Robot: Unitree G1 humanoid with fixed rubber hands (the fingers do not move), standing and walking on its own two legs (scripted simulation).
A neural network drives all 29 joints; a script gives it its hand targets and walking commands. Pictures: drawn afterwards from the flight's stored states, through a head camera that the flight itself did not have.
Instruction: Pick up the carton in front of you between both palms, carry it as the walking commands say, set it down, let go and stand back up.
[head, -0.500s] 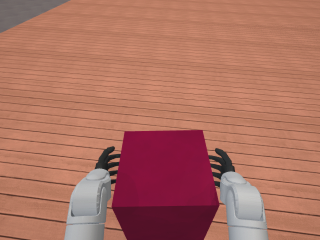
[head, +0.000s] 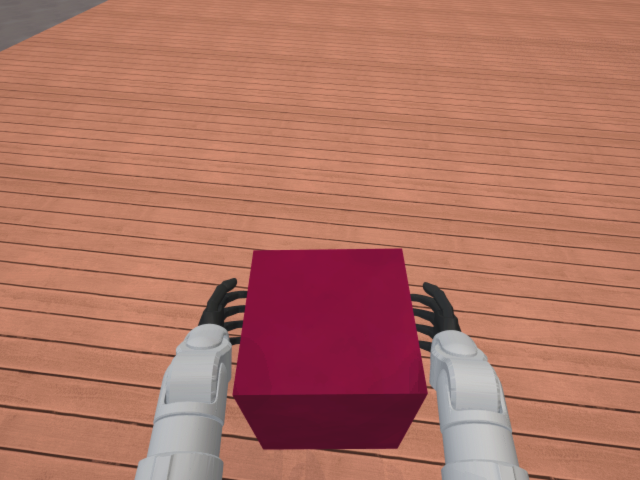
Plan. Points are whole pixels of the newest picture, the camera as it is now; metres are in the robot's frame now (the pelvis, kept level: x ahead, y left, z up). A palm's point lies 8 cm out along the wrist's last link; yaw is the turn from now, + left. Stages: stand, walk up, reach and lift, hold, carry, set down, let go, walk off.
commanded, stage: carry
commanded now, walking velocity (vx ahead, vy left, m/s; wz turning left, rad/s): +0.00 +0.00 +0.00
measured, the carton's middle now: (328, 354) +0.32 +0.00 -0.05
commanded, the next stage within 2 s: hold in 0.18 s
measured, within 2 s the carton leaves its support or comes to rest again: neither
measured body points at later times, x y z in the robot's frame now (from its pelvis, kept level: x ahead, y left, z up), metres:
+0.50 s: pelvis -0.02 +0.00 +0.01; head -0.05 +0.02 +0.46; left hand +0.29 +0.12 +0.04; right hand +0.26 -0.17 +0.04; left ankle +0.05 +0.12 -0.73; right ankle -0.05 -0.10 -0.73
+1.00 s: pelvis -0.03 +0.04 +0.01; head -0.07 +0.07 +0.45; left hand +0.29 +0.15 +0.04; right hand +0.26 -0.15 +0.05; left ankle +0.05 +0.12 -0.73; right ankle -0.05 -0.10 -0.73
